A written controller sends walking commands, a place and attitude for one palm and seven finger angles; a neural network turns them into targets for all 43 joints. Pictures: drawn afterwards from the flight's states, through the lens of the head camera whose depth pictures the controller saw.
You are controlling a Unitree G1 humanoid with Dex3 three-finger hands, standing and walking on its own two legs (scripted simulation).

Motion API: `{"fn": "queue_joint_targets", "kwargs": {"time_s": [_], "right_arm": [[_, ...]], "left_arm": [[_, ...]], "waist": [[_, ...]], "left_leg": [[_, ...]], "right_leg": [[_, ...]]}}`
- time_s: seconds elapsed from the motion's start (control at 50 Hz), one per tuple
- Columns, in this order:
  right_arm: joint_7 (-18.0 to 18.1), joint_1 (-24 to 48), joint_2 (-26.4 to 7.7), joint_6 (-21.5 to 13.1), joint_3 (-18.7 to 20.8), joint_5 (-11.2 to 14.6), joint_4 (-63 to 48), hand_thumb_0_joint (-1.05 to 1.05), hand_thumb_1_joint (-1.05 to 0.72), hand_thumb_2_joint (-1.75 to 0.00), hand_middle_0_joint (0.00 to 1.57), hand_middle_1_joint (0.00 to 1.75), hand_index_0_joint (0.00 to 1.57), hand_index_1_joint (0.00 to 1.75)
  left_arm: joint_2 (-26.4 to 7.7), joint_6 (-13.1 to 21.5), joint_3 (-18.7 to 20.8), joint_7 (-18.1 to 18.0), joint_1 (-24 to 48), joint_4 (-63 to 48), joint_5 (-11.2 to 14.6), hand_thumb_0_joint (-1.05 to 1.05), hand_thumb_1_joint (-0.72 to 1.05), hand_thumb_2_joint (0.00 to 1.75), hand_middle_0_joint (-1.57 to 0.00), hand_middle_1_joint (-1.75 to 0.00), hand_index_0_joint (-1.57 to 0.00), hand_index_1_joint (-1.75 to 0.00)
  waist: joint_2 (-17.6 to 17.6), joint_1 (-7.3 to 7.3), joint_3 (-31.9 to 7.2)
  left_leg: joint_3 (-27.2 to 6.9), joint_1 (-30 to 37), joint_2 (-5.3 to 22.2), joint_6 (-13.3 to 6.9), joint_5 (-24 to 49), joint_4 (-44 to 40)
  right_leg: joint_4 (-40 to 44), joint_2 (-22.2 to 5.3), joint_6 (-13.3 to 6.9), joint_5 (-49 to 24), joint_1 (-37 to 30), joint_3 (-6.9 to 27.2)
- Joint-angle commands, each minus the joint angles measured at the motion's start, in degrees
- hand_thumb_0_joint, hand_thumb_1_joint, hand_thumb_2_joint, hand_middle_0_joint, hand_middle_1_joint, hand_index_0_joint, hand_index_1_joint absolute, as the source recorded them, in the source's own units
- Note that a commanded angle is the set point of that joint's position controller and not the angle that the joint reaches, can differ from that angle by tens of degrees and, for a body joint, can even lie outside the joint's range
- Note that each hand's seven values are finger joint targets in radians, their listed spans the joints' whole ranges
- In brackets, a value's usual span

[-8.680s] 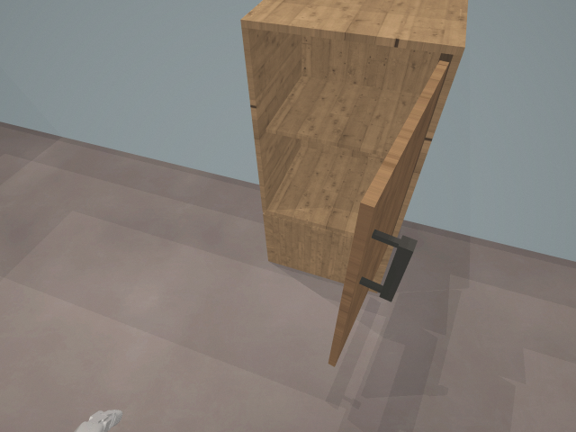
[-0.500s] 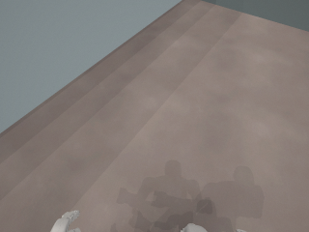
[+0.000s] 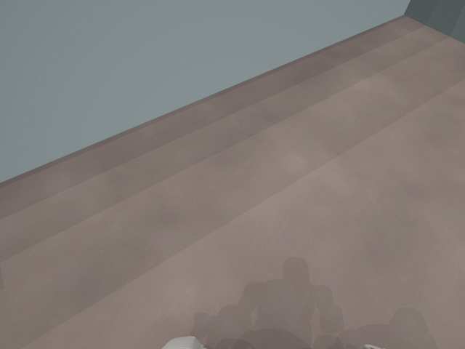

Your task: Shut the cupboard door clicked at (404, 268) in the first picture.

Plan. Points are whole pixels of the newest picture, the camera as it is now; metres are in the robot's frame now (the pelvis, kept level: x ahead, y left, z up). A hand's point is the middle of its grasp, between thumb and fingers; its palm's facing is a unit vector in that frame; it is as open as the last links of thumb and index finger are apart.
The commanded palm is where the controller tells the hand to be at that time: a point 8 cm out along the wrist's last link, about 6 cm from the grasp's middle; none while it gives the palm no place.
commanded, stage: walk to a spot facing it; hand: left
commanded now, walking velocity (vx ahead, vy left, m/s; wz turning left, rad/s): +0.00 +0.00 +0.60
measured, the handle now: out of the picture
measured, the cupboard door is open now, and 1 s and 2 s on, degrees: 81 81 81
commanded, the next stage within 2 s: none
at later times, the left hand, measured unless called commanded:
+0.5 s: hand out of the picture +0.10 +0.23 -0.14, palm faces +0.27 -0.93 -0.25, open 7.4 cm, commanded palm none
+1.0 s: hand out of the picture -0.10 +0.23 -0.18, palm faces +0.58 -0.77 -0.27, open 7.4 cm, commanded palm none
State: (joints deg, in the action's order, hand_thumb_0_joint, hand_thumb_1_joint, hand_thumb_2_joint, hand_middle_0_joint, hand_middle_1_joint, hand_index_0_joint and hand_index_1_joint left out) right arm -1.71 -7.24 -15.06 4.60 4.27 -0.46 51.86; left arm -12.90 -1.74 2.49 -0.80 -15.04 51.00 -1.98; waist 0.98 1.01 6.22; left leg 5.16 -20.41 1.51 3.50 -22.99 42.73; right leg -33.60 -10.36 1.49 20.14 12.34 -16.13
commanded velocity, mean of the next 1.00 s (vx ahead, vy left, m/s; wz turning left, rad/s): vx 0.07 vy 0.00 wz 0.60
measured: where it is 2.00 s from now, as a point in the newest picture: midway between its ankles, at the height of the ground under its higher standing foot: (167, 314)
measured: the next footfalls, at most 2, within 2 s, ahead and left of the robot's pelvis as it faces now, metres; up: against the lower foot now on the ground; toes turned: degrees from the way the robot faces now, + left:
left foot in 0.04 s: +0.04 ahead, +0.12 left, +0.00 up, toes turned +7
right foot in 0.52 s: +0.08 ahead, -0.11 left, +0.00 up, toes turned +16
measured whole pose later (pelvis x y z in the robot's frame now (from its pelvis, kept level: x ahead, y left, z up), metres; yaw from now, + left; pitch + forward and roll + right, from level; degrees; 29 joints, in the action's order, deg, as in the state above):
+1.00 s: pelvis +0.01 +0.04 -0.01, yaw +35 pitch +1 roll +1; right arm -2.0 -9.0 -14.9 1.3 3.7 -1.0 50.8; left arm -15.7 -2.8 4.2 0.2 -16.9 53.6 -1.5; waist 3.0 1.0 3.9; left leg 5.1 -17.5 -0.1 -1.1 -20.2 36.5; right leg -49.7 -11.6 4.4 30.5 17.7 -9.1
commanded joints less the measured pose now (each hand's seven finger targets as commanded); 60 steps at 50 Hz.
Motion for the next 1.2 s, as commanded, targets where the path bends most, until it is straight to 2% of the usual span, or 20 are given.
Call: {"fn": "queue_joint_targets", "kwargs": {"time_s": [0.0, 0.02, 0.04, 0.1, 0.16, 0.36, 0.46, 0.48, 0.5, 0.52, 0.62, 0.8, 0.84, 0.88, 0.9, 0.94, 0.96, 1.0, 1.06, 1.18], "right_arm": [[0.32, -7.21, -10.21, -3.74, 1.99, -0.61, -3.98, 0.0, -0.9, -0.9, 0.2, 0.3, 0.2, 0.3], [0.8, -10.88, -16.41, -3.83, 3.37, -0.38, -3.61, 0.0, -0.9, -0.9, 0.2, 0.3, 0.2, 0.3], [1.51, -12.97, -15.46, -3.56, 3.11, -0.17, -1.9, 0.0, -0.9, -0.9, 0.2, 0.3, 0.2, 0.3], [2.66, -4.45, -10.26, -3.91, 1.56, -0.53, -4.05, 0.0, -0.9, -0.9, 0.2, 0.3, 0.2, 0.3], [2.53, -2.41, -9.5, -4.3, 1.19, -0.51, -4.67, 0.0, -0.9, -0.9, 0.2, 0.3, 0.2, 0.3], [2.34, -5.53, -9.73, -3.62, 2.53, -0.91, -3.93, 0.0, -0.9, -0.9, 0.2, 0.3, 0.2, 0.3], [2.22, -3.12, -9.06, -3.21, 2.96, -0.51, -4.96, 0.0, -0.9, -0.9, 0.2, 0.3, 0.2, 0.3], [1.98, -3.5, -7.11, -3.39, 2.8, -0.02, -5.27, 0.0, -0.9, -0.9, 0.2, 0.3, 0.2, 0.3], [1.59, -4.76, -3.05, -3.51, 2.17, 0.49, -6.23, 0.0, -0.9, -0.9, 0.2, 0.3, 0.2, 0.3], [1.81, -5.31, -4.08, -3.29, 2.6, -0.33, -6.89, 0.0, -0.9, -0.9, 0.2, 0.3, 0.2, 0.3], [0.28, -4.74, -3.94, -1.2, 2.38, -0.82, -3.15, 0.0, -0.9, -0.9, 0.2, 0.3, 0.2, 0.3], [-0.3, 2.99, -2.67, -1.86, 0.42, -0.26, -5.46, 0.0, -0.9, -0.9, 0.2, 0.3, 0.2, 0.3], [-0.52, 2.87, -2.68, -2.69, 0.07, -0.31, -5.86, 0.0, -0.9, -0.9, 0.2, 0.3, 0.2, 0.3], [-0.45, -1.41, -3.46, -3.48, 0.27, -0.54, -4.94, 0.0, -0.9, -0.9, 0.2, 0.3, 0.2, 0.3], [-0.42, -5.29, -5.4, -3.89, 0.82, -0.65, -3.96, 0.0, -0.9, -0.9, 0.2, 0.3, 0.2, 0.3], [0.58, -16.67, -17.57, -4.73, 3.58, -1.17, -1.61, 0.0, -0.9, -0.9, 0.2, 0.3, 0.2, 0.3], [1.16, -18.19, -16.24, -4.82, 3.15, -1.0, 0.2, 0.0, -0.9, -0.9, 0.2, 0.3, 0.2, 0.3], [2.11, -12.17, -11.47, -5.53, 1.57, -0.95, -1.79, 0.0, -0.9, -0.9, 0.2, 0.3, 0.2, 0.3], [2.26, -8.08, -8.87, -6.96, 0.43, -0.69, -2.35, 0.0, -0.9, -0.9, 0.2, 0.3, 0.2, 0.3], [2.24, -12.29, -8.47, -7.7, 0.71, -0.36, 0.37, 0.0, -0.9, -0.9, 0.2, 0.3, 0.2, 0.3]], "left_arm": [[-9.96, 0.78, 3.73, -0.32, -0.5, -4.12, 1.31, 0.0, 0.9, 0.9, -0.2, -0.3, -0.2, -0.3], [-5.9, 0.7, 2.54, 0.04, 1.09, -7.07, 1.57, 0.0, 0.9, 0.9, -0.2, -0.3, -0.2, -0.3], [-7.24, -0.18, 2.26, -0.58, 4.84, -7.78, 0.92, 0.0, 0.9, 0.9, -0.2, -0.3, -0.2, -0.3], [-7.1, 0.04, 2.86, -0.1, 5.7, -5.0, 1.13, 0.0, 0.9, 0.9, -0.2, -0.3, -0.2, -0.3], [-6.96, -0.26, 2.89, 0.16, 3.11, -3.78, 1.08, 0.0, 0.9, 0.9, -0.2, -0.3, -0.2, -0.3], [-5.35, 0.25, 2.35, -0.31, 8.74, -7.51, 1.42, 0.0, 0.9, 0.9, -0.2, -0.3, -0.2, -0.3], [-5.89, 1.45, 2.46, -0.77, 2.57, -6.91, 1.91, 0.0, 0.9, 0.9, -0.2, -0.3, -0.2, -0.3], [-8.04, 2.11, 2.85, -1.02, 0.06, -6.42, 1.65, 0.0, 0.9, 0.9, -0.2, -0.3, -0.2, -0.3], [-13.71, 2.71, 3.93, -1.52, -1.01, -6.45, 0.6, 0.0, 0.9, 0.9, -0.2, -0.3, -0.2, -0.3], [-15.18, 2.2, 3.67, -1.32, -0.62, -6.83, 0.7, 0.0, 0.9, 0.9, -0.2, -0.3, -0.2, -0.3], [-8.17, 2.4, 2.05, -1.26, 6.76, -7.56, 0.84, 0.0, 0.9, 0.9, -0.2, -0.3, -0.2, -0.3], [-12.13, 1.93, 3.44, -0.96, -1.92, -3.39, 0.18, 0.0, 0.9, 0.9, -0.2, -0.3, -0.2, -0.3], [-13.16, 2.02, 4.05, -0.67, -2.38, -2.63, 0.15, 0.0, 0.9, 0.9, -0.2, -0.3, -0.2, -0.3], [-13.6, 2.08, 4.38, -0.14, -0.91, -1.98, 0.47, 0.0, 0.9, 0.9, -0.2, -0.3, -0.2, -0.3], [-12.86, 1.88, 4.31, 0.23, -0.23, -1.69, 0.81, 0.0, 0.9, 0.9, -0.2, -0.3, -0.2, -0.3], [-5.66, 1.69, 2.53, 1.41, 4.98, -7.22, 1.17, 0.0, 0.9, 0.9, -0.2, -0.3, -0.2, -0.3], [-6.83, 1.71, 2.42, 1.18, 9.74, -8.23, 0.66, 0.0, 0.9, 0.9, -0.2, -0.3, -0.2, -0.3], [-7.52, 2.19, 3.02, 1.6, 10.84, -6.15, 0.87, 0.0, 0.9, 0.9, -0.2, -0.3, -0.2, -0.3], [-6.82, 2.16, 2.86, 2.5, 5.65, -2.86, 0.61, 0.0, 0.9, 0.9, -0.2, -0.3, -0.2, -0.3], [-5.68, 2.58, 2.12, 2.53, 9.82, -4.47, 0.84, 0.0, 0.9, 0.9, -0.2, -0.3, -0.2, -0.3]], "waist": [[-5.03, -4.07, -14.59], [-21.52, -5.78, -14.76], [-14.49, -6.81, -15.16], [-10.33, -3.14, -9.73], [-7.66, -1.6, -9.03], [-9.69, -3.45, -9.9], [-8.93, -0.24, -12.37], [-4.21, 0.9, -13.9], [12.4, 1.17, -13.96], [12.55, 0.54, -13.13], [8.95, -2.78, -4.07], [13.09, 2.0, -7.28], [13.76, 2.24, -8.34], [10.93, -0.31, -9.47], [5.3, -2.65, -10.3], [-22.67, -8.81, -10.18], [-15.02, -9.44, -9.02], [-11.99, -6.39, -4.64], [-8.61, -2.7, -3.95], [-7.48, -3.62, -3.68]], "left_leg": [[-10.15, 21.0, 7.64, -5.37, 22.51, -20.96], [-28.41, 26.04, 22.3, -13.54, 49.99, -20.98], [-27.78, 24.31, 23.78, -16.45, 50.15, -19.9], [-19.55, 15.58, 14.5, -13.45, 41.26, -20.35], [-16.99, 12.81, 11.28, -12.3, 37.24, -21.9], [-26.18, 13.13, 10.26, -14.05, 34.05, -20.05], [-27.82, 5.54, 6.23, -10.62, 35.01, -13.68], [-25.53, -0.03, 3.28, -7.58, 26.26, -9.05], [-14.41, -12.47, -5.22, -2.3, 2.34, 3.42], [-10.61, -14.48, -6.16, -0.91, -12.61, 15.52], [-8.26, -13.64, -0.95, 0.74, 1.27, 30.61], [-0.46, -6.74, -0.57, 0.71, -3.02, 5.82], [1.07, -3.22, -0.59, -0.32, -3.59, -0.32], [3.51, 5.58, -1.17, -1.24, 1.23, -9.64], [2.34, 14.98, -1.22, -2.2, 4.33, -16.81], [-34.77, 28.09, 22.05, -13.72, 6.57, -27.7], [-36.21, 25.52, 22.96, -16.15, 3.1, -28.26], [-31.04, 17.19, 17.73, -14.57, 0.26, -29.25], [-20.93, 14.21, 11.51, -12.35, 12.29, -28.92], [-20.33, 18.7, 10.98, -14.37, 21.17, -28.36]], "right_leg": [[-15.57, -5.74, 0.29, -16.8, 7.17, 3.76], [-27.4, 1.96, 4.47, 19.13, 22.17, 5.72], [-32.56, 1.86, 3.85, 19.07, 23.33, 12.47], [-36.29, 2.15, 4.25, 6.71, 22.44, 15.19], [-33.08, 3.27, 4.67, 2.4, 19.18, 15.31], [-16.83, 7.53, 4.34, 5.2, 14.97, 15.96], [5.33, 9.6, 3.11, -5.57, -1.48, 14.58], [13.44, 5.14, 2.09, -11.11, -9.93, 18.22], [17.22, -10.86, -3.43, -18.74, -18.03, 33.35], [15.52, -19.53, -9.72, -24.68, -12.48, 36.52], [14.65, -7.75, -7.04, -22.39, -1.09, 18.73], [11.27, -10.06, -7.38, -28.18, -9.46, 12.83], [10.77, -11.39, -6.89, -22.33, -9.44, 12.55], [7.56, -11.18, -4.69, -12.28, -5.12, 9.63], [0.28, -9.65, -2.25, -6.24, 1.52, 7.03], [-29.08, 3.51, 4.11, 19.47, 30.15, 5.76], [-32.96, 1.78, 3.06, 17.01, 32.57, 12.27], [-36.21, 0.66, 3.0, 7.29, 30.54, 14.84], [-32.67, 1.61, 3.74, -1.4, 25.42, 14.33], [-21.71, 2.64, 5.27, -3.88, 27.02, 13.59]]}}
